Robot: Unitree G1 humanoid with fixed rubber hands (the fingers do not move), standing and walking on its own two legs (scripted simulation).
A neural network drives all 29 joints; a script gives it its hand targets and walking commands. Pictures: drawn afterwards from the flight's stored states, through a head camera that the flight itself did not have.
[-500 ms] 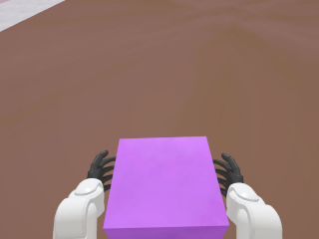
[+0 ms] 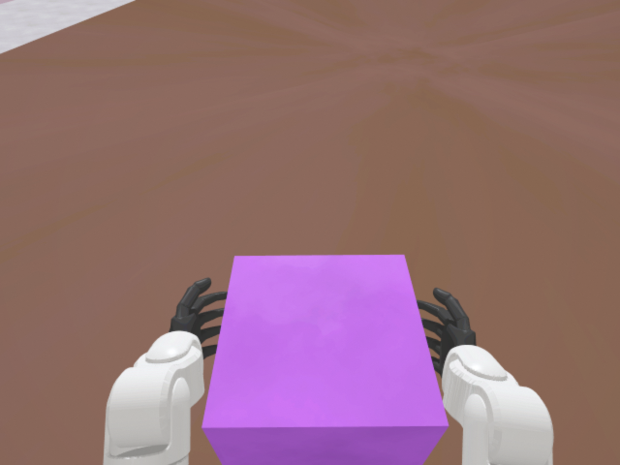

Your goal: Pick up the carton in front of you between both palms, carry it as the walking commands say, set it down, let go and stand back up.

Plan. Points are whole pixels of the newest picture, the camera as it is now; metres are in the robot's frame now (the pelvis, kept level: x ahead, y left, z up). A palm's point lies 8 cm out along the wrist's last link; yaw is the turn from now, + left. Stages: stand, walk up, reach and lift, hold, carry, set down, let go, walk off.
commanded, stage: carry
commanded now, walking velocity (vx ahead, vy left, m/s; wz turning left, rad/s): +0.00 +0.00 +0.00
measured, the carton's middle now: (320, 379) +0.26 +0.00 +0.02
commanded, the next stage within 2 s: hold in 1.24 s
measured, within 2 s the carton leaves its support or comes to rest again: neither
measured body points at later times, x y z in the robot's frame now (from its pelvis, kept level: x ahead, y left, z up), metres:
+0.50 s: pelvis -0.01 -0.02 +0.00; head -0.04 -0.02 +0.45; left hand +0.26 +0.14 +0.08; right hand +0.26 -0.17 +0.08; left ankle +0.04 +0.09 -0.73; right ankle -0.09 -0.13 -0.73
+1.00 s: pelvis -0.04 -0.02 +0.00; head -0.06 -0.01 +0.45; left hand +0.26 +0.14 +0.03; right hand +0.26 -0.17 +0.03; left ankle +0.04 +0.09 -0.73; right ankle -0.09 -0.13 -0.73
